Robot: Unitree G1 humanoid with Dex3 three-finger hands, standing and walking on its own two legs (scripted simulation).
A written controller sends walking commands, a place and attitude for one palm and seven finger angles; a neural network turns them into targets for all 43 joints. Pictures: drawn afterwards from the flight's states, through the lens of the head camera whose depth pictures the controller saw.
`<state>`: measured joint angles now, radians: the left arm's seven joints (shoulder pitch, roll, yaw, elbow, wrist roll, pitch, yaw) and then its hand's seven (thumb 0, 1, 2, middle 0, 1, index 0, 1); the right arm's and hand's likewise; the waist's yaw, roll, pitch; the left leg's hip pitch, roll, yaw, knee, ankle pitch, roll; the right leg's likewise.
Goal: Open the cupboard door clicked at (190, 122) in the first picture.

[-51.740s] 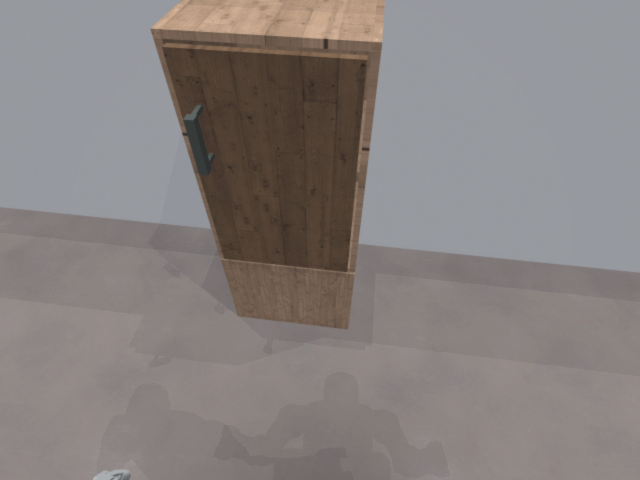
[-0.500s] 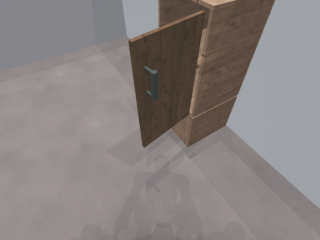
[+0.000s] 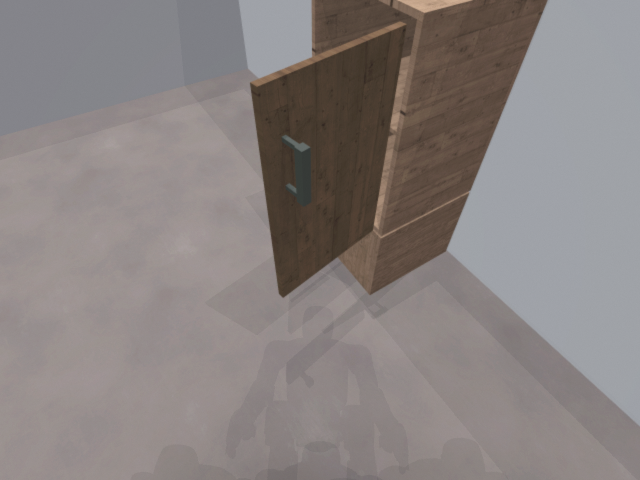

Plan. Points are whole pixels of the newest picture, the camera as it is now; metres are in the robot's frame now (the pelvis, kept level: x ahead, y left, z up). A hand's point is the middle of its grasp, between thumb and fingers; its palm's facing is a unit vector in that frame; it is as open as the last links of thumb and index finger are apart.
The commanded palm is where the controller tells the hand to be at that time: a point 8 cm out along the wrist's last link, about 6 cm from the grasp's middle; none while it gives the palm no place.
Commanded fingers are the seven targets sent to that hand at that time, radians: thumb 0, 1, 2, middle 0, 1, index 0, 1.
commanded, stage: look to check the result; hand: left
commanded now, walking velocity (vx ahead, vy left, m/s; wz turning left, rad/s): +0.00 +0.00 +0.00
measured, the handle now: (296, 171) +0.62 +0.08 +0.01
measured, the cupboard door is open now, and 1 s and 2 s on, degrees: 100 100 100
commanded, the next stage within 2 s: stand and wait in 0.48 s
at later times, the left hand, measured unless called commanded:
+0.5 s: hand out of the picture +0.06 +0.21 -0.17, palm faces +0.01 -0.96 -0.27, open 7.4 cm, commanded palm none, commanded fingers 0.00 0.90 0.90 -0.20 -0.30 -0.20 -0.30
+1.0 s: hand out of the picture +0.08 +0.21 -0.16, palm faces +0.00 -0.96 -0.29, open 7.4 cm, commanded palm none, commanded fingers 0.00 0.90 0.90 -0.20 -0.30 -0.20 -0.30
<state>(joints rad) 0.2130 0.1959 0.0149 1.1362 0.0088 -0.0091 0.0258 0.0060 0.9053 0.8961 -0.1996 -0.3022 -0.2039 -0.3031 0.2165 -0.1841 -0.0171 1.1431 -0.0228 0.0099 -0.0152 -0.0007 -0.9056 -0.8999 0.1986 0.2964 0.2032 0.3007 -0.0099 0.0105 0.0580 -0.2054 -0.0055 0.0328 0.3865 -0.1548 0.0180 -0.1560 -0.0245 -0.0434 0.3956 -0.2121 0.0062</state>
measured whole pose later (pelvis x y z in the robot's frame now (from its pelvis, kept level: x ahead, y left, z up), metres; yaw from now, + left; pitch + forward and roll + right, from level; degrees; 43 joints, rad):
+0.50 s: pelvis +0.02 -0.01 +0.00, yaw +0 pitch -1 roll +0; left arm 0.16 0.24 0.01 1.15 0.01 -0.02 0.02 0.01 0.90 0.90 -0.20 -0.30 -0.20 -0.30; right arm 0.14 -0.24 -0.01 1.15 -0.02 0.00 -0.01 0.00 -0.90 -0.90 0.20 0.30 0.20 0.30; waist 0.00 0.01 0.06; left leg -0.16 0.00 0.02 0.34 -0.15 0.01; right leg -0.11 -0.02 -0.05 0.34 -0.21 0.00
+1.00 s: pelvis +0.03 -0.01 +0.00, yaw +0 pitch -1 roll +0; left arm 0.15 0.26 0.01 1.14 0.01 -0.02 0.02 0.01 0.90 0.90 -0.20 -0.30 -0.20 -0.30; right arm 0.13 -0.26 -0.01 1.15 -0.02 0.00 -0.01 0.00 -0.90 -0.90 0.20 0.30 0.20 0.30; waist -0.01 0.01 0.06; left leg -0.13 0.00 0.02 0.31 -0.16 0.00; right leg -0.08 -0.01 -0.05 0.31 -0.22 -0.01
